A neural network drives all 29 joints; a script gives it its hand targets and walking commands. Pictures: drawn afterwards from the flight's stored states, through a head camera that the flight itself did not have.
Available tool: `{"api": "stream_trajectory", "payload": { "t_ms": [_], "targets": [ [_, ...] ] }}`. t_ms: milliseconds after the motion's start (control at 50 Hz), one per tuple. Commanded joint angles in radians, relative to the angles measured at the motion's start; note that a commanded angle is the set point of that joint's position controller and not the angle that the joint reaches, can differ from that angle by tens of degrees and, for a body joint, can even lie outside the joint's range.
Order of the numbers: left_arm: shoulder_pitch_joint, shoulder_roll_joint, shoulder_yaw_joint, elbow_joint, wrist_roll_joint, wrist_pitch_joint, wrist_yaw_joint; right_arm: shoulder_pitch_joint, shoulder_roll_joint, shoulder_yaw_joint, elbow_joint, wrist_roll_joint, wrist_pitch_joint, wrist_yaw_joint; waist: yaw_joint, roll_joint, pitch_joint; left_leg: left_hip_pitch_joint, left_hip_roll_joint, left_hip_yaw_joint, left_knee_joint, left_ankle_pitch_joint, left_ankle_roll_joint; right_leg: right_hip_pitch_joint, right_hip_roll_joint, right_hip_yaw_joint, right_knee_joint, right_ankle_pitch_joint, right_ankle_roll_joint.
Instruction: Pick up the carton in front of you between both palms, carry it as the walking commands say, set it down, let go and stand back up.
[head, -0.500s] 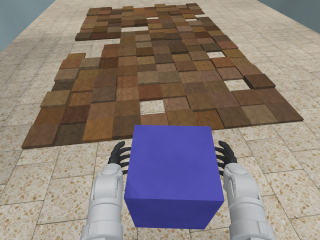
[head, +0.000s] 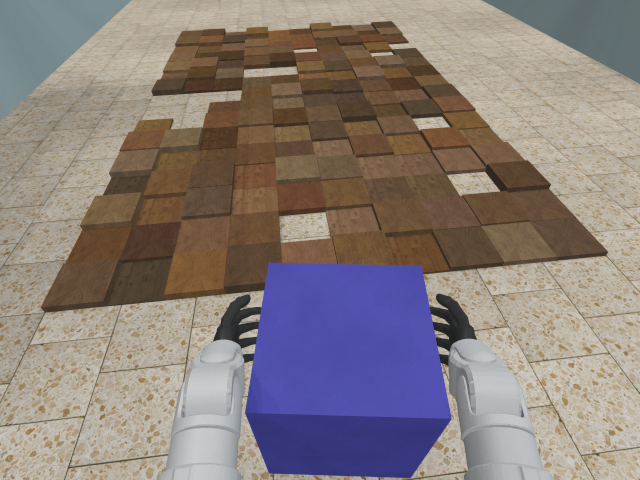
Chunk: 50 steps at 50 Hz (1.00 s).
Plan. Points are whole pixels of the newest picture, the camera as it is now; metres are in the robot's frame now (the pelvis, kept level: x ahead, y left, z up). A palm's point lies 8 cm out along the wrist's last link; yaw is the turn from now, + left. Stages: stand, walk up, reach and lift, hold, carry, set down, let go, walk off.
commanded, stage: reach and lift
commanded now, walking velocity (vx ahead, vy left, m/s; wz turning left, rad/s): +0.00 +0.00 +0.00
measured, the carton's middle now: (342, 374) +0.29 +0.00 -0.04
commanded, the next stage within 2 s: hold in 0.08 s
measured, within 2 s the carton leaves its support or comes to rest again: neither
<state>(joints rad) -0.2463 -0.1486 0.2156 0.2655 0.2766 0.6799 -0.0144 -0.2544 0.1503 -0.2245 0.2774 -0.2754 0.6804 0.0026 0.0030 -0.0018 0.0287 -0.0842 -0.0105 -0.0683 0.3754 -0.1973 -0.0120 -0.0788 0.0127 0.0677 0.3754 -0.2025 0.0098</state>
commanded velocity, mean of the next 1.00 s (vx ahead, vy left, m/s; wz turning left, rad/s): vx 0.04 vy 0.00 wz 0.00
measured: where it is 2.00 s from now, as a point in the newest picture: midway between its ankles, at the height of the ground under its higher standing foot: (340, 439)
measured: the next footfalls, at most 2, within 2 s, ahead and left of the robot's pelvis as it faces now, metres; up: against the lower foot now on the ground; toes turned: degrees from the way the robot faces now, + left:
left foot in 1.34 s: +0.12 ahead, +0.10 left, +0.00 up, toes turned +8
right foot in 1.62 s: +0.36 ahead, -0.13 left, +0.00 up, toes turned -12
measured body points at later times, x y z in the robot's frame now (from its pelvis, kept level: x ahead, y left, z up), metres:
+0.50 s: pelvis -0.02 +0.00 +0.00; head -0.05 +0.00 +0.45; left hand +0.28 +0.15 +0.04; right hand +0.28 -0.15 +0.04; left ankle +0.01 +0.13 -0.75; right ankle +0.01 -0.13 -0.75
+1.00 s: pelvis -0.01 +0.00 +0.00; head -0.05 +0.00 +0.45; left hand +0.29 +0.15 +0.04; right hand +0.29 -0.15 +0.04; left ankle +0.01 +0.13 -0.74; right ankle +0.01 -0.13 -0.74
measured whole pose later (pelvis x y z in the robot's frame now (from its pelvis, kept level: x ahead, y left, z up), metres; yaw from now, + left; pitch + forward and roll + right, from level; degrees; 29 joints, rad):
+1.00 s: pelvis -0.01 +0.00 +0.00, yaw +0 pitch -5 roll +0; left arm -0.25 -0.15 0.20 0.20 0.26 0.77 -0.01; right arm -0.25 0.15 -0.21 0.20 -0.26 0.78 0.00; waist 0.01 0.00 -0.01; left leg -0.12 -0.01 -0.06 0.42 -0.22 -0.01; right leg -0.12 0.02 0.07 0.43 -0.23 0.01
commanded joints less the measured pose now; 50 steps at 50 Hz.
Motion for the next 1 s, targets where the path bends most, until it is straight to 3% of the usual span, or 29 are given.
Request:
{"api": "stream_trajectory", "payload": {
  "t_ms": [0,160,300,540,920,940,980],
  "targets": [
    [-0.465,-0.935,-0.53,-0.062,-0.239,-0.033,-0.224,-0.465,0.935,0.537,-0.064,0.243,-0.034,0.235,0.0,0.002,-0.276,0.088,-0.09,-0.008,-0.031,0.24,0.003,0.058,0.087,0.007,-0.038,0.237,0.0],
    [-0.44,-0.93,-0.602,-0.169,-0.284,0.011,-0.216,-0.437,0.928,0.609,-0.175,0.286,0.01,0.225,-0.004,0.0,-0.318,0.129,-0.089,-0.016,-0.044,0.301,0.002,0.107,0.086,0.012,-0.052,0.304,0.004],
    [-0.45,-0.883,-0.533,-0.118,-0.243,0.053,-0.211,-0.452,0.879,0.541,-0.124,0.249,0.052,0.227,-0.002,0.002,-0.159,0.063,-0.081,0.0,-0.074,0.087,0.007,0.044,0.079,0.001,-0.079,0.088,-0.006],
    [-0.566,-0.926,-0.539,-0.077,-0.251,0.038,-0.225,-0.567,0.918,0.544,-0.083,0.253,0.036,0.24,-0.003,0.003,-0.216,0.062,-0.077,0.002,-0.053,0.03,0.01,0.031,0.076,-0.005,-0.058,0.03,-0.009],
    [-0.478,-0.914,-0.547,-0.124,-0.256,0.047,-0.217,-0.484,0.906,0.557,-0.132,0.264,0.044,0.232,-0.001,0.002,-0.24,0.102,-0.083,-0.002,-0.057,0.179,0.004,0.075,0.082,0.002,-0.062,0.178,-0.002],
    [-0.529,-0.92,-0.57,-0.119,-0.274,0.055,-0.217,-0.525,0.911,0.571,-0.132,0.278,0.051,0.232,0.002,0.022,-0.283,-0.009,0.116,0.018,0.03,0.06,0.014,-0.04,-0.105,-0.013,0.034,0.058,-0.015],
    [-0.532,-0.923,-0.595,-0.157,-0.298,0.059,-0.212,-0.527,0.916,0.596,-0.17,0.302,0.058,0.226,-0.001,0.03,-0.269,-0.1,0.103,-0.03,-0.036,-0.391,0.024,-0.13,-0.079,0.005,-0.004,-0.356,-0.025]
  ]
}}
